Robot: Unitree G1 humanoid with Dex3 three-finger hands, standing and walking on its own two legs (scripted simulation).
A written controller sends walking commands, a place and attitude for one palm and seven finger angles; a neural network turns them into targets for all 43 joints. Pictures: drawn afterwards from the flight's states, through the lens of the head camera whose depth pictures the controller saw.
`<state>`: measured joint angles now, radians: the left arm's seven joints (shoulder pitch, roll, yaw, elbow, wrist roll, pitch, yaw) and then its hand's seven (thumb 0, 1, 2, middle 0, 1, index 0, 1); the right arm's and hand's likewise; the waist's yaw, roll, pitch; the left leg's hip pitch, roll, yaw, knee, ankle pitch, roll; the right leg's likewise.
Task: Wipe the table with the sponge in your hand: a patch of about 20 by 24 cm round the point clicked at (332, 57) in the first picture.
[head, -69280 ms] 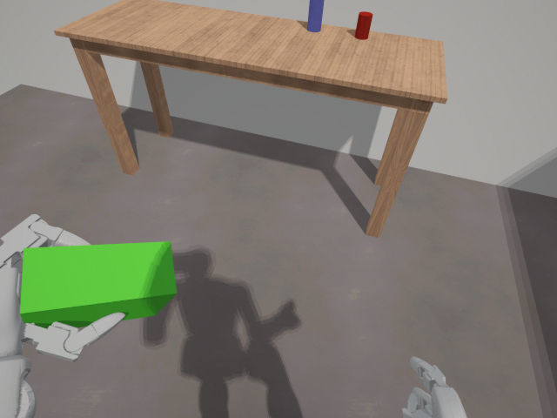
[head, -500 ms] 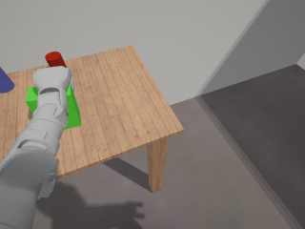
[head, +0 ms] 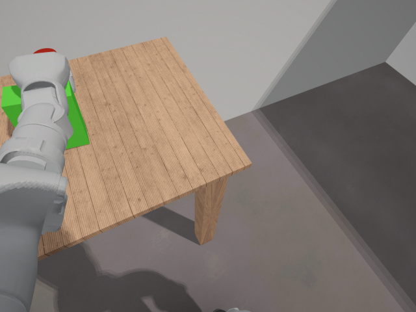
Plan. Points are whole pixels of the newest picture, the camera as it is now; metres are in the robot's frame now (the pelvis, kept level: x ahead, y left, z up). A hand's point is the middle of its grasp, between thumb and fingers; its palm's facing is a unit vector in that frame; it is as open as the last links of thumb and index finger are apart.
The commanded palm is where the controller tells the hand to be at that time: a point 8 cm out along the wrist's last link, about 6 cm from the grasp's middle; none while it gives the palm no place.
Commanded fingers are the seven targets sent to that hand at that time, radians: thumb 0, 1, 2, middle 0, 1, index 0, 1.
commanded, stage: wipe back along the third lane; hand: left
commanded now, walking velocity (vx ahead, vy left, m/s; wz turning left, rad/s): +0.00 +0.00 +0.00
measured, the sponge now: (54, 126) +0.50 +0.27 +0.03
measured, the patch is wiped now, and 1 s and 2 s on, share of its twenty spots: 0.85 0.85 0.85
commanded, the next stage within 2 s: slide back across to the middle lane in 1.70 s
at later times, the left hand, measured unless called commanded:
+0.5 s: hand (55, 105) +0.50 +0.24 +0.10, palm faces -0.05 +0.05 -1.00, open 10.1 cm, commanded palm +0.47 +0.23 +0.13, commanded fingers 0.00 0.10 1.30 -1.20 -1.60 -1.20 -1.60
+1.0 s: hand (62, 123) +0.45 +0.22 +0.10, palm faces -0.05 +0.04 -1.00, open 10.1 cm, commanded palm +0.42 +0.21 +0.13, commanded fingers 0.00 0.10 1.30 -1.20 -1.60 -1.20 -1.60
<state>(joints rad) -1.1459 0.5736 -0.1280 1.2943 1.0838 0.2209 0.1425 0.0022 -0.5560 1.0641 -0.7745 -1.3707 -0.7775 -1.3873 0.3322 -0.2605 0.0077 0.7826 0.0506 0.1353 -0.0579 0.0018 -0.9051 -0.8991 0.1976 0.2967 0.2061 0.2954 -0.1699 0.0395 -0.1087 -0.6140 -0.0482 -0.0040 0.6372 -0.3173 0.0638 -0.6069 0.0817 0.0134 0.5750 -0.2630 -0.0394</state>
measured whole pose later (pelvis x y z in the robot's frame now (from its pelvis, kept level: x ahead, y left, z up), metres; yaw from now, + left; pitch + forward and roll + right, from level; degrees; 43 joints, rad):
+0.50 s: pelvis +0.02 +0.01 +0.00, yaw +0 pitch +14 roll -2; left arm -0.96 0.45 -0.19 1.10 1.03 0.27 0.18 0.00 -0.51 1.05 -0.72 -1.42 -0.72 -1.44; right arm 0.28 -0.25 -0.01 0.76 0.05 0.19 -0.03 0.00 -0.91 -0.90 0.20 0.30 0.21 0.30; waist -0.08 0.05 -0.15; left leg -0.50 -0.05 -0.01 0.60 -0.34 0.07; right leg -0.49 0.08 0.02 0.54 -0.29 -0.04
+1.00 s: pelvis +0.02 -0.01 +0.01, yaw +0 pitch +9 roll +0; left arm -0.78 0.39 -0.22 0.92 1.01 0.31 0.17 0.00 -0.50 1.04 -0.72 -1.42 -0.72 -1.44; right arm 0.19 -0.26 0.00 0.75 0.07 0.22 -0.06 0.00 -0.91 -0.90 0.20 0.30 0.20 0.30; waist -0.03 0.05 -0.12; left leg -0.36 -0.05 0.00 0.51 -0.30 0.05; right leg -0.38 0.08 0.02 0.49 -0.27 -0.06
